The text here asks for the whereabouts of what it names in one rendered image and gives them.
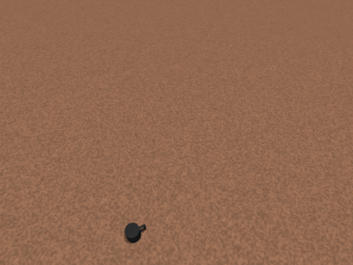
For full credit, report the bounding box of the mug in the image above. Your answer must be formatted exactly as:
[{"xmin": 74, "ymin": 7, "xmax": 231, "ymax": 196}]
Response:
[{"xmin": 125, "ymin": 222, "xmax": 146, "ymax": 243}]

